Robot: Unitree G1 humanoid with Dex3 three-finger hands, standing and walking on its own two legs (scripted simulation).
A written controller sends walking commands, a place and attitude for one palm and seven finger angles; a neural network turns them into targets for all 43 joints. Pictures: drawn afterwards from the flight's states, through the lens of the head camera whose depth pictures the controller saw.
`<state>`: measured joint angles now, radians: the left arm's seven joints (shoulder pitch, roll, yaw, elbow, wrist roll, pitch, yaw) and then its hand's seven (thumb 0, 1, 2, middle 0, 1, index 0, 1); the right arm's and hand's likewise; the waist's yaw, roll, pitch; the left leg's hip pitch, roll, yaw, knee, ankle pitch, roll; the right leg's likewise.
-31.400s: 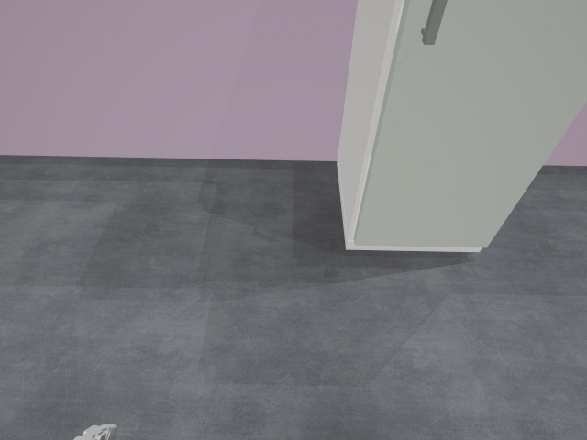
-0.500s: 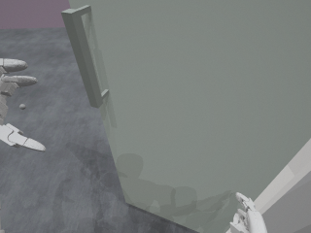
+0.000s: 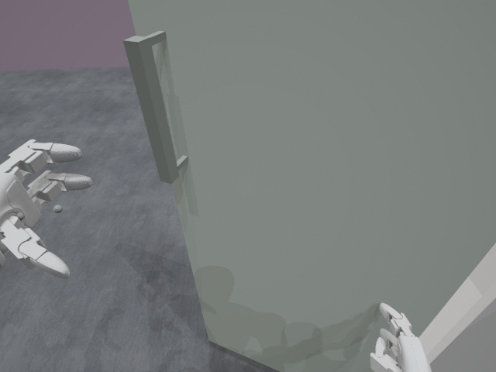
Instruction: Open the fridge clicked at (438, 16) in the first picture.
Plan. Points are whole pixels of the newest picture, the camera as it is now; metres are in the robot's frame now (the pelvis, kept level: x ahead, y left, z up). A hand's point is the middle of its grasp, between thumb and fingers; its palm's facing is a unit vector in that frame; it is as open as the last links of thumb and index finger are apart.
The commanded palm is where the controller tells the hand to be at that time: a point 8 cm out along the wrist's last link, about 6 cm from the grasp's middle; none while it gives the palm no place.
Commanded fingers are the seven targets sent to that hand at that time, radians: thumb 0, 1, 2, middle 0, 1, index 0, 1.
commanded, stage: draw the hand back to the body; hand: left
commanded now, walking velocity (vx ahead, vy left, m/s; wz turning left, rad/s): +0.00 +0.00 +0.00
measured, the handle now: (164, 113) +0.40 +0.19 +0.27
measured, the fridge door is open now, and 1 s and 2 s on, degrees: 64 64 64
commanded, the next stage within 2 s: step back with the hand held close in 1.20 s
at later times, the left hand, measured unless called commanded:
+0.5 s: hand (54, 235) +0.20 +0.28 +0.19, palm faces +0.50 -0.80 -0.33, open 12.0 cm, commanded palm +0.16 +0.31 +0.20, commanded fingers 0.00 0.36 0.64 -0.22 -0.62 -0.22 -0.62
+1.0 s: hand (72, 247) +0.21 +0.26 +0.17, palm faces +0.46 -0.80 -0.40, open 7.7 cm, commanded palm +0.16 +0.30 +0.18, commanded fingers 0.00 0.90 0.90 -0.20 -0.30 -0.20 -0.30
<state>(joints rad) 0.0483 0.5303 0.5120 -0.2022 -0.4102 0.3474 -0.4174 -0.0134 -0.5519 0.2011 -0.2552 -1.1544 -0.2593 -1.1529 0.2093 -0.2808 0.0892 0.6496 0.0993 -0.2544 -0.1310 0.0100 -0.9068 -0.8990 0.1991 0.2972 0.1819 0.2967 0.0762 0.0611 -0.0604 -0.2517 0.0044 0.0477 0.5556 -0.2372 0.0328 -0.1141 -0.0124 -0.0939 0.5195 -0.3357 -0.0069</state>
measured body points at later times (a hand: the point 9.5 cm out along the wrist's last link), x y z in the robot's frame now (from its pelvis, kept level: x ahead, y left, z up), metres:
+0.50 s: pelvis +0.00 +0.01 +0.00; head -0.03 +0.00 +0.45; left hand +0.17 +0.32 +0.21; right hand +0.18 -0.21 -0.08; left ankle +0.04 +0.10 -0.73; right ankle -0.03 -0.11 -0.73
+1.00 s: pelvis +0.02 +0.00 +0.01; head -0.01 -0.02 +0.45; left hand +0.18 +0.30 +0.19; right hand +0.21 -0.23 -0.07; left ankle +0.04 +0.10 -0.73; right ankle -0.03 -0.11 -0.73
